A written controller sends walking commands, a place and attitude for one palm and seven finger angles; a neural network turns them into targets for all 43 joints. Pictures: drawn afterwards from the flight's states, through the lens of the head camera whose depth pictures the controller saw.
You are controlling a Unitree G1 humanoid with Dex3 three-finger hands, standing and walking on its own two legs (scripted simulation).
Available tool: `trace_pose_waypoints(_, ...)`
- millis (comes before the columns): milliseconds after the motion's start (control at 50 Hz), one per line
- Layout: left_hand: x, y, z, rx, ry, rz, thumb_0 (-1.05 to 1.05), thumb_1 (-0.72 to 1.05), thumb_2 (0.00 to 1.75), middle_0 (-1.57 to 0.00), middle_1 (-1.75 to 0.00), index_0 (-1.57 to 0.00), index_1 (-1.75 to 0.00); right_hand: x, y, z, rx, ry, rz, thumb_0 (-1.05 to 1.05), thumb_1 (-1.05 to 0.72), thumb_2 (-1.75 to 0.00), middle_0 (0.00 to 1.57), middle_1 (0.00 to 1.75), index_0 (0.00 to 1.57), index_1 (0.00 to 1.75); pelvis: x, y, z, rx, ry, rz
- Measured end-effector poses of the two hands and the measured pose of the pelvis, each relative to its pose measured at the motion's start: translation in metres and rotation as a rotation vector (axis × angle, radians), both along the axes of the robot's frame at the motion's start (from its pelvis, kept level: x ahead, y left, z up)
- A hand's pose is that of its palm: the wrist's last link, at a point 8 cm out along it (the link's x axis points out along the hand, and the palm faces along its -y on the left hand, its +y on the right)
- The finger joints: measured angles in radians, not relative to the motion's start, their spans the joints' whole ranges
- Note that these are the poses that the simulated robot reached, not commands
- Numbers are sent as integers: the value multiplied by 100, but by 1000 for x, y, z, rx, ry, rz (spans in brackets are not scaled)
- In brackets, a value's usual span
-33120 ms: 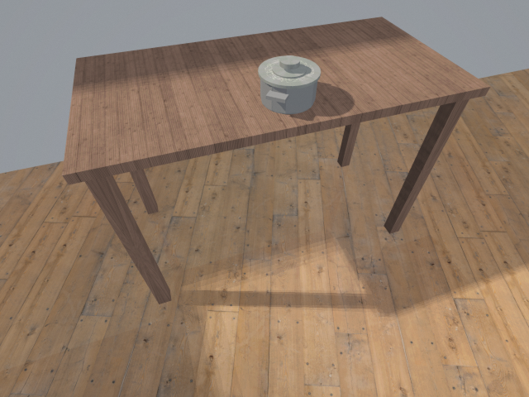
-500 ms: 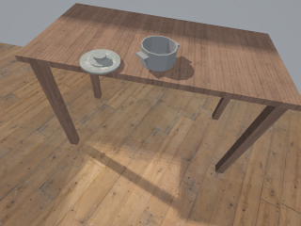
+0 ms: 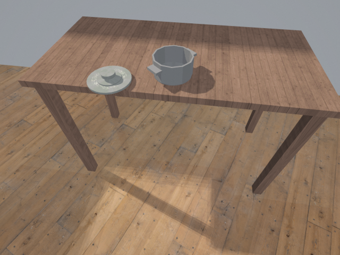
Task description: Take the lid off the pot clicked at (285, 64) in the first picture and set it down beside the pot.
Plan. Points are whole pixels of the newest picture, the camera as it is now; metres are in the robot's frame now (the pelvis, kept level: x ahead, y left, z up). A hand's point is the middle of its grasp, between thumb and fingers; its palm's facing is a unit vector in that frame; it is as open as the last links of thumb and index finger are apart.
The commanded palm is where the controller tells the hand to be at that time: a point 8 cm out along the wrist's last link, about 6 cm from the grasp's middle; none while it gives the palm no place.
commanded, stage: let the arm hang, fingers relaxed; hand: left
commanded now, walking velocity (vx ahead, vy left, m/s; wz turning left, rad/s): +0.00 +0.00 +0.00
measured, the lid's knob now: (108, 73) +0.69 +0.26 +0.02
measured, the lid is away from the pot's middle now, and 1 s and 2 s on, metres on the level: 0.24 0.24 0.24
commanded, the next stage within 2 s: look to check the result in 0.88 s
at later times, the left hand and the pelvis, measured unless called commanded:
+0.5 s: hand out of the picture +0.01 +0.16 -0.17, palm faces +0.04 -0.98 -0.21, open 7.3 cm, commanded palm none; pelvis +0.00 -0.01 +0.00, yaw +0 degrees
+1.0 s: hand out of the picture +0.01 +0.16 -0.17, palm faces +0.04 -0.98 -0.20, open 7.3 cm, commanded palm none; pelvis +0.00 -0.01 +0.00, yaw +0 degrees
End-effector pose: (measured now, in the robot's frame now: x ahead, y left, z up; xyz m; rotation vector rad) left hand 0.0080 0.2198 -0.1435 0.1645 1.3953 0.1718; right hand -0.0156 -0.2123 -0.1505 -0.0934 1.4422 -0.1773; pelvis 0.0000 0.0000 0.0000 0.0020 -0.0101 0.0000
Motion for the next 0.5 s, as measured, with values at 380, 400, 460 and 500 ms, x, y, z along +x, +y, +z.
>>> trace_pose_waypoints(380, 8, -7, 3, 4, -20, 8, 0, 92, 90, -20, -30, -20, -30, 4, -13, 1, -4, -8, -6, 0, -91, -90, 20, 30, 19, 30, 3, -11, 1, 1, -2, -1)
trace_pose_waypoints(400, 5, -8, 3, 2, -14, 10, 0, 92, 90, -20, -30, -20, -30, 4, -13, 2, -5, -7, -7, 0, -91, -90, 20, 30, 19, 30, 3, -12, 1, 1, -2, -1)
trace_pose_waypoints(460, -1, -11, 2, -6, 6, 16, 0, 92, 90, -20, -30, -20, -30, 4, -14, 2, -5, -2, -5, 0, -91, -90, 20, 30, 19, 30, 4, -12, 1, 1, -2, -1)
trace_pose_waypoints(500, -5, -14, 2, -11, 16, 19, 0, 92, 90, -20, -30, -20, -30, 4, -14, 2, -7, 0, -5, 0, -91, -90, 20, 30, 20, 30, 4, -13, 2, 0, -2, -2)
